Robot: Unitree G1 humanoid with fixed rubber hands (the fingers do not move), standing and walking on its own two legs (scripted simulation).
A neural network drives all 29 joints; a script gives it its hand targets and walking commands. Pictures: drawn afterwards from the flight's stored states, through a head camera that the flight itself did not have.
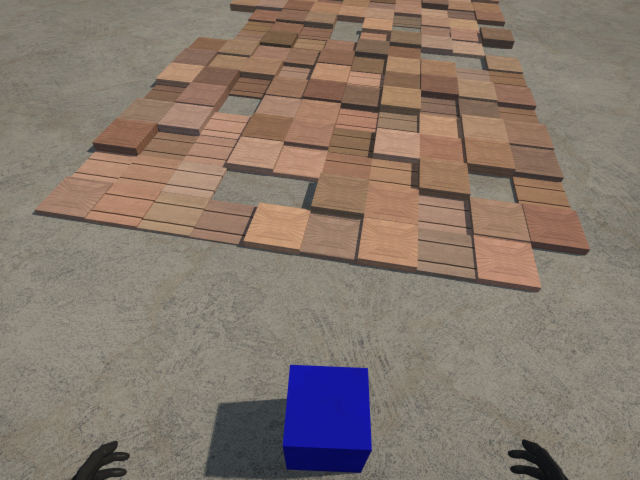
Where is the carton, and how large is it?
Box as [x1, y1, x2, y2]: [283, 365, 371, 472]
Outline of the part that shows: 290,365 283,437 283,450 287,469 360,472 371,450 367,368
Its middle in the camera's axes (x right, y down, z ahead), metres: +0.01 +0.49 +1.07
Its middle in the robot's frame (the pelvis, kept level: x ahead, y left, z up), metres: +0.39 -0.03 -0.65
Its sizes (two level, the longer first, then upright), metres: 0.210 0.200 0.250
